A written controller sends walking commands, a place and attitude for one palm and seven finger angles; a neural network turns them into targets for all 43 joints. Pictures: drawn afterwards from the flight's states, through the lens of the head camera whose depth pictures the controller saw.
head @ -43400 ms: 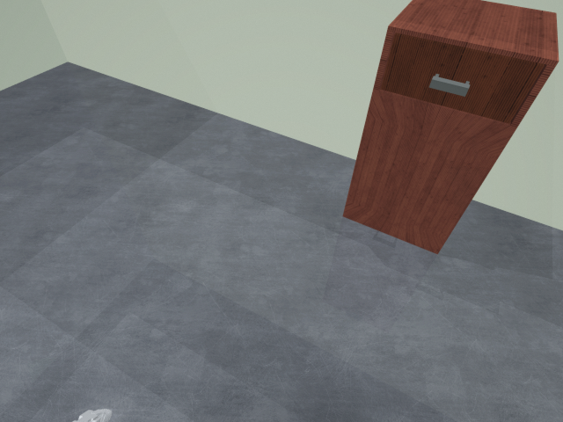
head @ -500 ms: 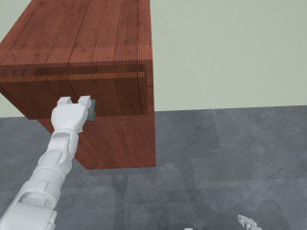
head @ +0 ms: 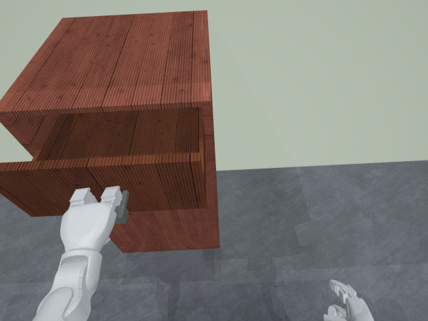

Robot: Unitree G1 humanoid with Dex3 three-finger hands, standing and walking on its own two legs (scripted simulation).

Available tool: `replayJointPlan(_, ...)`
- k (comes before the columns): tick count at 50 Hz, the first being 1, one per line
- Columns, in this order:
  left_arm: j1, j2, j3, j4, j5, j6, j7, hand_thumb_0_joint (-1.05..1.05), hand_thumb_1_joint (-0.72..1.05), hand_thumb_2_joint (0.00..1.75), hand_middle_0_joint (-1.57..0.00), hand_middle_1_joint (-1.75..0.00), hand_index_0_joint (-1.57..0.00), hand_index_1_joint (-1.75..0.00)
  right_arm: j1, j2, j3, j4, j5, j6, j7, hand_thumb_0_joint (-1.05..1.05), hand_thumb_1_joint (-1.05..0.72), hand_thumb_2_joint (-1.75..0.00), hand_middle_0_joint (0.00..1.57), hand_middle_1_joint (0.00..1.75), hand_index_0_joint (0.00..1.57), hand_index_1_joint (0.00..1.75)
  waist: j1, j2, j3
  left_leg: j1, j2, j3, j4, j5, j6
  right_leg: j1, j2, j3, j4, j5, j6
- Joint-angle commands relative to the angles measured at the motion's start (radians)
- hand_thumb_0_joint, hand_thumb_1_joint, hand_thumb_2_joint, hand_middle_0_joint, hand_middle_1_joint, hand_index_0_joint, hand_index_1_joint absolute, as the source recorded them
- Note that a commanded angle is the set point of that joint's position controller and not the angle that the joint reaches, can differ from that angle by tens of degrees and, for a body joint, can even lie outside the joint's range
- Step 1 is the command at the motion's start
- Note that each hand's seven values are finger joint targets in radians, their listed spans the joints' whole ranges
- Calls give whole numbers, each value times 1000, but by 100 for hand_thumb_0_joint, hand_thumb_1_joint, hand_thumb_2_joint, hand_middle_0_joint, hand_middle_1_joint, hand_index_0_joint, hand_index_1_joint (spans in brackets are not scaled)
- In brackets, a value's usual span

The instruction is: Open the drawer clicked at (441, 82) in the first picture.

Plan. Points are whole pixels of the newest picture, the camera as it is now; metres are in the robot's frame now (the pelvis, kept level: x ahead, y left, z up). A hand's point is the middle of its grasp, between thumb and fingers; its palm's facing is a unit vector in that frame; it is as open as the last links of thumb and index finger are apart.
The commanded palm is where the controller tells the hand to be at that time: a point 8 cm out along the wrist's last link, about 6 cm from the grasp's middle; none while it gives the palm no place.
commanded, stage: pull the drawer open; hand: left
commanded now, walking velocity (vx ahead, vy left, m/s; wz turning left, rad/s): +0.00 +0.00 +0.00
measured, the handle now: (101, 205) +0.32 +0.26 +0.02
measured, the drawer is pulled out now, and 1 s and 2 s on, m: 0.14 0.30 0.29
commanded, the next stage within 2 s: open the thumb to release the handle in 0.88 s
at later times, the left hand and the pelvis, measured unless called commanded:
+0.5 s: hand (88, 297) +0.16 +0.23 +0.00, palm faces -0.05 -0.07 -1.00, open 5.9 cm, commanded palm +0.12 +0.22 +0.05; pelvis +0.00 -0.01 +0.00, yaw +0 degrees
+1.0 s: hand out of the picture +0.12 +0.23 +0.00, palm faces -0.03 -0.07 -1.00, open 5.9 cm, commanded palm +0.09 +0.24 +0.05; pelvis -0.02 -0.02 -0.02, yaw -2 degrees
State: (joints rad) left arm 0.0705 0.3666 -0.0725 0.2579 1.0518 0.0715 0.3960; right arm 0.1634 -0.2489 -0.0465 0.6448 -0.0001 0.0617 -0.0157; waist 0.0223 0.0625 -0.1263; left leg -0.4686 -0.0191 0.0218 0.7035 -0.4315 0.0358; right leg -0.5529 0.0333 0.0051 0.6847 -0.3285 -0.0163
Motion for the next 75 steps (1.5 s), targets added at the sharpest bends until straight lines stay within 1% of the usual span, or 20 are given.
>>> replayJointPlan(1, -43, 107, 74, -266, -15, 20, 45, 0, 90, 90, -40, -135, -40, -135, -111, -103, -26, -153, -6, -54, -10, 0, -90, -90, 20, 30, 20, 30, 36, -16, -242, 146, 20, -34, -69, 593, -48, 203, 3, -17, -28, 385, -27)
replayJointPlan(4, 3, 104, 78, -304, -17, 19, 39, 0, 90, 90, -40, -135, -40, -135, -132, -97, -22, -157, -7, -56, -7, 0, -90, -90, 20, 30, 20, 30, 37, -35, -222, 147, 13, -33, -70, 565, -50, 207, 6, -15, -33, 383, -28)
replayJointPlan(5, 45, 131, 109, -324, -16, 15, 37, 0, 90, 90, -40, -135, -40, -135, -145, -97, -20, -165, -9, -55, -8, 0, -90, -90, 20, 30, 20, 30, 53, -15, -222, 150, 13, -31, -78, 579, -53, 224, 7, -5, -36, 394, -32)
replayJointPlan(8, 130, 80, 62, -374, -10, 9, 35, 0, 90, 90, -40, -135, -40, -135, -161, -82, -8, -179, -15, -59, -1, 0, -90, -90, 20, 30, 20, 30, 54, -33, -198, 150, 8, -28, -66, 562, -46, 213, 5, -5, -32, 397, -28)
replayJointPlan(17, 334, 103, 99, -512, -1, -27, 48, 0, 90, 90, -40, -135, -40, -135, -176, -67, 2, -192, -26, -68, 15, 0, -90, -90, 20, 30, 20, 30, 69, -14, -178, 155, 4, -32, -52, 541, -51, 201, 14, 24, -21, 389, -34)
replayJointPlan(21, 435, 72, 67, -583, 7, -51, 58, 0, 90, 90, -40, -135, -40, -135, -177, -67, 5, -207, -38, -76, 28, 0, -90, -90, 20, 30, 20, 30, 72, 1, -158, 146, 8, -36, -31, 546, -47, 167, 12, 25, -3, 370, -32)
replayJointPlan(27, 630, 111, 134, -622, -16, -83, 84, 0, 90, 90, -40, -135, -40, -135, -176, -66, 4, -211, -39, -81, 37, 0, -90, -90, 20, 30, 20, 30, 91, -47, -144, 91, 1, -32, -14, 479, -41, 179, 7, 56, 10, 401, -35)
replayJointPlan(35, 733, 146, 190, -639, -13, -100, 133, 0, 90, 90, -40, -135, -40, -135, -173, -79, 4, -232, -52, -75, 34, 0, -90, -90, 20, 30, 20, 30, 92, -39, -100, 27, -9, -33, 5, 299, -32, 111, 3, 77, 6, 245, -40)
replayJointPlan(39, 825, 113, 166, -654, -21, -102, 141, 0, 90, 90, -40, -135, -40, -135, -168, -76, 2, -248, -48, -77, 43, 0, -90, -90, 20, 30, 20, 30, 105, -13, -107, 22, -9, -32, 18, 284, -31, 86, 5, 78, 20, 199, -45)
replayJointPlan(45, 842, 136, 196, -672, -35, -83, 147, 0, 90, 90, -40, -135, -40, -135, -174, -82, 4, -258, -47, -68, 41, 0, -90, -90, 20, 30, 20, 30, 96, -31, -93, -18, -4, -37, 24, 289, -27, 89, 5, 81, 31, 223, -41)
replayJointPlan(48, 849, 106, 158, -691, -32, -82, 146, 0, 90, 90, -40, -135, -40, -135, -170, -84, 3, -266, -49, -71, 49, 0, -90, -90, 20, 30, 20, 30, 90, -16, -85, -7, -3, -40, 35, 295, -25, 51, 9, 80, 43, 202, -44)
replayJointPlan(49, 528, 210, 247, -669, -5, -81, 156, 0, 90, 90, -40, -135, -40, -135, -168, -100, 0, -222, -51, -55, 30, 0, -90, -90, 20, 30, 20, 30, 29, -48, -59, -33, -11, -49, 44, 220, -24, 4, 8, 73, 43, 175, -41)
replayJointPlan(50, 521, 200, 265, -668, 3, -84, 166, 0, 83, 87, -40, -134, -40, -134, -162, -92, -7, -231, -60, -58, 13, 0, -90, -90, 20, 30, 20, 30, 57, -26, -57, -40, -14, -46, 30, 184, -22, 25, 8, 67, 36, 136, -41)
replayJointPlan(52, 611, 165, 249, -590, 2, -81, 173, 0, 69, 81, -38, -133, -38, -133, -156, -81, -5, -232, -55, -72, 14, 0, -90, -90, 20, 30, 20, 30, 67, -29, -71, -26, -17, -43, 40, 167, -21, 16, 4, 71, 31, 109, -44)
replayJointPlan(55, 575, 176, 254, -625, -9, -76, 174, 0, 48, 72, -37, -130, -37, -130, -147, -84, -12, -232, -50, -70, 7, 0, -90, -90, 20, 30, 20, 30, 67, -10, -157, 6, -17, -42, 39, 225, -30, 51, 6, 52, 51, 168, -43)
replayJointPlan(59, 573, 155, 222, -598, -7, -56, 164, 0, 20, 60, -35, -127, -35, -127, -161, -78, -6, -223, -43, -68, -1, 0, -90, -90, 20, 30, 20, 30, 70, -45, -144, -5, -17, -38, 37, 227, -27, 67, 5, 42, 45, 190, -37)
replayJointPlan(60, 561, 182, 241, -596, -6, -53, 160, 0, 13, 57, -35, -127, -35, -127, -162, -80, -2, -220, -43, -67, -6, 0, -90, -90, 20, 30, 20, 30, 73, -19, -139, 0, -20, -38, 30, 240, -31, 76, 5, 58, 38, 213, -40)
replayJointPlan(63, 535, 190, 248, -567, -11, -46, 148, 0, -8, 48, -33, -124, -33, -124, -180, -74, 6, -211, -39, -66, -19, 0, -90, -90, 20, 30, 20, 30, 76, -51, -95, -25, -24, -35, 18, 192, -24, 98, -1, 69, 16, 203, -35)
replayJointPlan(69, 534, 200, 264, -545, -24, -63, 124, 0, -50, 30, -30, -120, -30, -120, -186, -66, 12, -202, -38, -67, -31, 0, -90, -90, 20, 30, 20, 30, 86, -67, -98, -17, -31, -32, 2, 181, -21, 147, -9, 93, -16, 225, -30)
replayJointPlan(75, 511, 215, 284, -529, -21, -86, 119, 0, -50, 30, -30, -120, -30, -120, -183, -65, 9, -194, -43, -72, -34, 0, -90, -90, 20, 30, 20, 30, 89, -27, -97, 7, -29, -32, -13, 178, -23, 147, -10, 98, -44, 186, -33)
